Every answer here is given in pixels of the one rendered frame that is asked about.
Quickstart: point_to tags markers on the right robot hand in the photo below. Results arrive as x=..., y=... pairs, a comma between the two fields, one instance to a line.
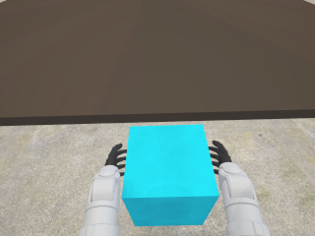
x=221, y=156

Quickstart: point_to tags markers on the robot left forearm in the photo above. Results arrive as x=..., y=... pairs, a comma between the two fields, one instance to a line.
x=101, y=214

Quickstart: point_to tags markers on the left robot hand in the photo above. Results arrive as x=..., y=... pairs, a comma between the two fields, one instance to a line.
x=113, y=159

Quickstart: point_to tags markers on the carton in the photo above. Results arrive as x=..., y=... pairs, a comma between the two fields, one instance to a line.
x=169, y=178

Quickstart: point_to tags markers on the robot right forearm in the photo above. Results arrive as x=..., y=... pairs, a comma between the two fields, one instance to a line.
x=242, y=210

